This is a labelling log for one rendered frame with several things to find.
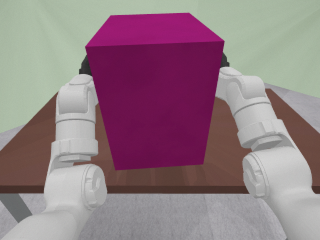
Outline table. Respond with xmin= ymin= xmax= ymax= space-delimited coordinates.
xmin=0 ymin=88 xmax=320 ymax=240

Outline left robot upper arm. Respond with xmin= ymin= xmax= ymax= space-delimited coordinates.
xmin=1 ymin=164 xmax=107 ymax=240

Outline right robot forearm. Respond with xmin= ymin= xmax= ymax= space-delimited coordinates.
xmin=215 ymin=66 xmax=312 ymax=185

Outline carton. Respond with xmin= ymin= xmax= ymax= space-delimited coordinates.
xmin=85 ymin=12 xmax=225 ymax=171

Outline right robot hand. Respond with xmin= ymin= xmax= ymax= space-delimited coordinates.
xmin=220 ymin=53 xmax=230 ymax=68

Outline left robot forearm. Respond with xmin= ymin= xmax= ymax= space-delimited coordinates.
xmin=44 ymin=74 xmax=99 ymax=205

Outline left robot hand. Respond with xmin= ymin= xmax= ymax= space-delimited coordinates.
xmin=79 ymin=55 xmax=92 ymax=76

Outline right robot upper arm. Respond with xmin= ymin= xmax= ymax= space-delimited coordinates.
xmin=242 ymin=145 xmax=320 ymax=240

